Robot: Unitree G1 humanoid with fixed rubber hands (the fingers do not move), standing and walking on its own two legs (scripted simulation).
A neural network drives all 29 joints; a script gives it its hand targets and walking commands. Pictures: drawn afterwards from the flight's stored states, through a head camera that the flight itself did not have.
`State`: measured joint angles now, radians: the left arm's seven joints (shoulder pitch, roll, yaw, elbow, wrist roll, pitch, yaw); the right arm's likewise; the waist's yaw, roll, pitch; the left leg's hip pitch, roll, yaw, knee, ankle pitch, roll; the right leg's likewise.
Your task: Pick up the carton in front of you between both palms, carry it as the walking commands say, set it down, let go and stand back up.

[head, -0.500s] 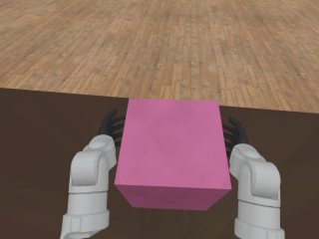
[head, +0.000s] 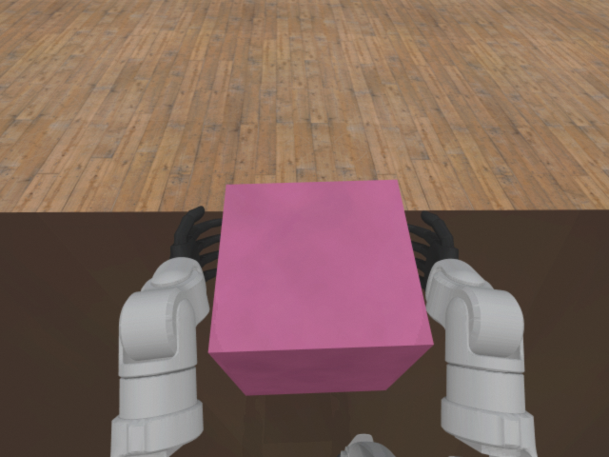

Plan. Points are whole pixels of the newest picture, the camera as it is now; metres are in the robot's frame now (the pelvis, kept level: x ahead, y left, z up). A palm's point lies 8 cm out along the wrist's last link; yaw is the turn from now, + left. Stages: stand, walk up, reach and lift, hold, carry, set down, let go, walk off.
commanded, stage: carry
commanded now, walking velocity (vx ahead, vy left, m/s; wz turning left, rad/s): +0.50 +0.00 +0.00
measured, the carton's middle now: (314, 298) +0.34 -0.02 +0.03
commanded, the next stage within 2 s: none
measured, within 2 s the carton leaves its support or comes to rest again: neither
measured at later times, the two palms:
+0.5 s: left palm (215, 165) +0.62 +0.15 +0.04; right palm (374, 163) +0.63 -0.15 +0.03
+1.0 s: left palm (227, 93) +0.94 +0.16 +0.00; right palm (348, 98) +0.92 -0.14 +0.00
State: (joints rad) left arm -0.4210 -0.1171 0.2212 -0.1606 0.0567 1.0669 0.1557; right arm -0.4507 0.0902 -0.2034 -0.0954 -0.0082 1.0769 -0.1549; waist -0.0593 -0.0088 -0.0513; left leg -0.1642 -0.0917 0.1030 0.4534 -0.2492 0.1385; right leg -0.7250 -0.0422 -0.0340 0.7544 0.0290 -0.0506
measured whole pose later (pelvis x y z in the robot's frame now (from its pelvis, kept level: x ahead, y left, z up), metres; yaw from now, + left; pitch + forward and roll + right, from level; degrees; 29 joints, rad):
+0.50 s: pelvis +0.30 -0.03 -0.05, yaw +1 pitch +5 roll +1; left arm -0.39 -0.11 0.20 -0.06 0.01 0.97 0.15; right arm -0.36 0.12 -0.21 -0.13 -0.06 1.03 -0.15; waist 0.07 0.00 -0.02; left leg -0.76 0.07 -0.02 0.87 -0.08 0.04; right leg -0.25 0.08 -0.11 0.55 -0.25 -0.14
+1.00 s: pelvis +0.60 +0.03 -0.09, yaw -1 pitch +5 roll -1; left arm -0.42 -0.12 0.23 -0.10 0.06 1.05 0.15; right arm -0.44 0.08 -0.21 -0.05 -0.01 1.08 -0.16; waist -0.05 0.01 -0.03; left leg -0.30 -0.08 0.14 0.51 -0.16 0.16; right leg -0.73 -0.07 0.01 0.99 -0.20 -0.03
